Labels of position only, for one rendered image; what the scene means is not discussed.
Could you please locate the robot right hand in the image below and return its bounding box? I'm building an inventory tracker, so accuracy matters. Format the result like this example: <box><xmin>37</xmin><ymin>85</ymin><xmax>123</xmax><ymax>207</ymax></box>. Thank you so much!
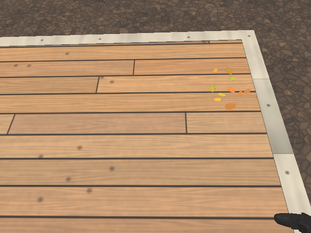
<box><xmin>274</xmin><ymin>213</ymin><xmax>311</xmax><ymax>233</ymax></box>

